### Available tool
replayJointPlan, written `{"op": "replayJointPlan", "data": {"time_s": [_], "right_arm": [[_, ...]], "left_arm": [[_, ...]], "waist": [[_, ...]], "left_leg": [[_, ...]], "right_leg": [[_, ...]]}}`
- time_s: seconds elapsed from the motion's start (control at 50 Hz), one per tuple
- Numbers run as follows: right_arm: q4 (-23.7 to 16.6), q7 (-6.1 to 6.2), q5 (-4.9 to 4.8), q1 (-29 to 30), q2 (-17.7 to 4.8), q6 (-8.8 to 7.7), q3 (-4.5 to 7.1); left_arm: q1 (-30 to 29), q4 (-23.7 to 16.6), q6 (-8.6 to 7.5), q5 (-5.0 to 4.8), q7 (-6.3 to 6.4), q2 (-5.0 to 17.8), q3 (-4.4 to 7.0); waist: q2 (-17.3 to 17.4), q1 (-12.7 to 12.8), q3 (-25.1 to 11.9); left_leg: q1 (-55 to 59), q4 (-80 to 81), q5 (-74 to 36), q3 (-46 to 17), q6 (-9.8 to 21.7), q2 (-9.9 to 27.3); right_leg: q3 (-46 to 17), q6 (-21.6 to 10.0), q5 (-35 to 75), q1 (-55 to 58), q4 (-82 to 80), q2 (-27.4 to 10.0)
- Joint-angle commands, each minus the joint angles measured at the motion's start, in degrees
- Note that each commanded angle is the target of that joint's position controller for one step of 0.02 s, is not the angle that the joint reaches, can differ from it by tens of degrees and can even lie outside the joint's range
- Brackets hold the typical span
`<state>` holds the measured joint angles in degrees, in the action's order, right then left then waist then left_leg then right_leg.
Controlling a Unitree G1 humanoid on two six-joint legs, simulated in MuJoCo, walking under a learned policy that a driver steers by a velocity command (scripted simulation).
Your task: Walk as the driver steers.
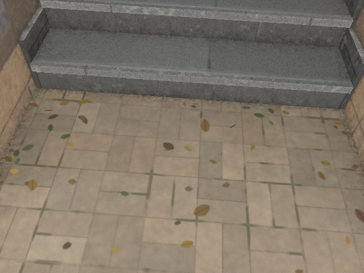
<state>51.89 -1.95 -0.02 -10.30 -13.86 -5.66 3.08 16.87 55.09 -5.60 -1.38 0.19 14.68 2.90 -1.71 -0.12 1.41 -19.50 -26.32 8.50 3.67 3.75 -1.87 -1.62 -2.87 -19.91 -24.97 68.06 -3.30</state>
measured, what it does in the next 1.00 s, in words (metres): walks ahead: right foot, then left foot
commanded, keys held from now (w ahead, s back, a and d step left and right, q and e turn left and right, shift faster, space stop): w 0.76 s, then w+e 0.24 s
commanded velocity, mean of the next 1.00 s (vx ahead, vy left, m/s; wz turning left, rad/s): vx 0.50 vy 0.00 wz -0.06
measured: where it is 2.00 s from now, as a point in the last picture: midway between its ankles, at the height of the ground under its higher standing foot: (216, 152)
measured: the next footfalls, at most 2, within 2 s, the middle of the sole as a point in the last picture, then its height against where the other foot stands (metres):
right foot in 0.42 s outside the picture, level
left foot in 0.96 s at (160, 212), level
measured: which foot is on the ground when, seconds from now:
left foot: down 0.00-0.44, up 0.46-0.94, down 0.96-1.00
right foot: up 0.00-0.40, down 0.42-0.98, up 1.00-1.00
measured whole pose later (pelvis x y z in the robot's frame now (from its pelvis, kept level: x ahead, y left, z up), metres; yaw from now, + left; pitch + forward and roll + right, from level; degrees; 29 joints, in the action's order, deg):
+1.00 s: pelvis +0.55 -0.02 -0.01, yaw -4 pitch +3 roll -1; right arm 48.8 -1.2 2.1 -0.1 -13.2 -6.8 3.0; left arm 23.4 57.8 -3.4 0.3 0.5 14.4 4.0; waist -0.3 3.7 1.4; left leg -28.1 -31.0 5.3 0.9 1.5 1.5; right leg -1.7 -1.4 -28.0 -3.8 35.4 0.0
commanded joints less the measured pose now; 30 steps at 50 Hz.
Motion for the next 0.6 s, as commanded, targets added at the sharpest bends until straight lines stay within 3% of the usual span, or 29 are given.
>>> {"op": "replayJointPlan", "data": {"time_s": [0.02, 0.08, 0.12, 0.2, 0.3, 0.36, 0.38, 0.4, 0.42, 0.44, 0.46, 0.48, 0.5, 0.52, 0.54, 0.56, 0.6], "right_arm": [[-1.4, -0.20, 0.47, -1.1, -4.5, -0.95, 0.69], [0.2, 0.80, 0.41, -4.2, -7.2, -1.13, 1.28], [1.0, 1.53, 0.23, -6.4, -7.5, -0.75, 1.27], [2.2, 2.18, -0.36, -9.7, -8.0, -0.26, 1.18], [4.8, 2.42, -0.82, -14.3, -8.6, 0.84, 1.55], [5.2, 2.75, -1.05, -13.6, -9.5, 1.59, 2.11], [4.9, 2.79, -1.07, -12.3, -10.1, 1.80, 2.29], [4.6, 2.78, -1.11, -10.8, -9.8, 2.08, 2.17], [3.8, 2.73, -0.68, -10.4, -8.2, 2.14, 1.47], [2.6, 2.33, 0.13, -15.6, -2.9, 1.36, -0.18], [3.5, 1.83, -0.62, -17.0, -1.2, -0.16, -0.94], [2.5, 1.52, -2.14, -12.1, -7.2, -1.28, 0.61], [1.1, 1.53, -2.79, -7.3, -8.2, -1.77, 0.80], [0.8, 1.90, -2.23, -5.0, -7.5, -1.59, 0.97], [1.0, 2.29, -1.44, -5.1, -7.1, -0.84, 1.49], [1.4, 2.37, -1.25, -6.6, -5.7, 0.05, 1.46], [1.6, 2.58, -1.00, -7.5, -3.8, 1.21, 1.37]], "left_arm": [[2.8, -2.8, 0.59, 0.37, 0.62, 3.0, 1.34], [-1.6, -4.5, 1.30, 0.89, 0.93, 3.3, 1.72], [-6.0, -6.0, 1.16, 1.19, 0.82, 3.1, 1.80], [-13.7, -8.0, 0.65, 0.84, -0.03, 1.7, 1.19], [-21.4, -10.9, 0.06, 0.21, -1.61, 1.9, 0.55], [-20.4, -11.6, -0.51, 0.08, -2.49, 3.4, 0.86], [-17.2, -10.9, -0.66, 0.14, -2.50, 4.6, 1.43], [-10.3, -8.8, -0.72, 0.36, -2.32, 6.4, 2.50], [0.3, -5.7, -0.70, 0.67, -1.86, 9.7, 3.96], [9.0, -4.2, -0.48, 1.86, -1.40, 15.6, 5.36], [10.2, -3.5, -0.23, 1.14, -1.62, 13.4, 4.53], [6.0, -4.2, -0.32, 0.70, -1.62, 9.6, 3.24], [0.9, -5.5, -0.28, 0.83, -1.45, 7.3, 2.54], [-3.2, -6.1, -0.33, 1.24, -1.66, 5.7, 1.94], [-5.5, -6.3, -0.59, 1.69, -1.85, 4.0, 1.41], [-6.0, -5.9, -0.67, 1.97, -2.04, 3.5, 1.22], [-4.4, -4.8, -1.02, 1.74, -1.91, 4.6, 1.48]], "waist": [[6.7, 1.3, -3.3], [5.0, 1.1, -0.7], [4.5, 0.0, 0.0], [4.9, -2.4, 1.4], [4.8, -4.7, 3.9], [6.1, -2.7, 2.8], [6.9, -0.7, 0.8], [6.7, 3.2, -3.3], [5.0, 7.3, -10.3], [-6.7, 6.8, -20.0], [-14.3, 6.3, -25.4], [-9.6, 6.4, -17.9], [-6.1, 5.2, -11.4], [-1.7, 3.3, -6.7], [-1.7, 1.3, -4.5], [-2.8, -0.2, -3.8], [-2.5, -1.1, -2.6]], "left_leg": [[7.7, 17.3, -4.4, -16.0, 9.4, 14.4], [7.8, 19.5, -9.5, -12.8, 10.3, 14.3], [10.2, 19.7, -11.4, -11.3, 9.6, 14.0], [12.4, 20.2, -10.3, -7.8, 7.7, 12.4], [21.1, 17.1, -10.3, -8.0, 7.6, 15.6], [24.8, 12.8, -17.5, -8.4, 6.4, 17.5], [24.7, 9.3, -25.8, -7.7, 5.7, 17.1], [23.2, 1.4, -34.7, -5.7, 4.5, 14.9], [15.8, -11.5, -32.6, -3.4, 2.6, 11.6], [-5.5, -34.5, -10.1, -0.5, -1.1, 4.0], [-17.9, -47.0, 23.5, -7.0, -2.1, -1.8], [-23.7, -51.9, 22.1, -10.5, -0.8, 2.3], [-24.5, -50.9, 17.0, -8.8, 0.0, 5.4], [-22.1, -47.0, 12.3, -7.5, -0.1, 7.9], [-18.6, -43.0, 9.4, -7.8, -0.1, 9.7], [-15.5, -41.1, 7.7, -7.9, -0.3, 10.4], [-14.5, -37.9, 5.7, -7.1, -1.1, 10.8]], "right_leg": [[-2.1, -0.1, 5.4, -8.1, -1.5, -5.5], [-1.7, 1.5, 11.7, -13.0, -8.5, -6.1], [-1.5, 2.2, 17.5, -16.1, -15.0, -5.9], [0.6, 2.3, 26.4, -14.4, -28.2, -3.8], [1.3, 1.4, 23.1, -16.1, -36.1, -2.2], [1.9, -0.8, 17.1, -12.0, -38.7, -0.8], [3.3, -1.7, 15.5, -6.3, -39.3, 0.8], [5.0, -3.1, 16.1, 3.6, -40.5, 2.9], [2.4, -5.4, 17.8, 19.8, -38.9, 0.7], [-19.9, -13.1, 14.9, 43.4, -39.4, -14.4], [-40.6, -18.1, 8.0, 50.1, -49.4, -20.7], [-34.8, -14.8, 4.2, 44.2, -50.6, -18.4], [-26.1, -12.5, 6.4, 35.6, -51.5, -16.3], [-19.8, -11.2, 10.8, 26.5, -53.8, -13.9], [-15.5, -10.0, 13.7, 20.5, -55.7, -11.5], [-13.1, -9.8, 14.6, 17.0, -57.5, -10.5], [-9.9, -10.7, 17.8, 14.1, -59.8, -9.8]]}}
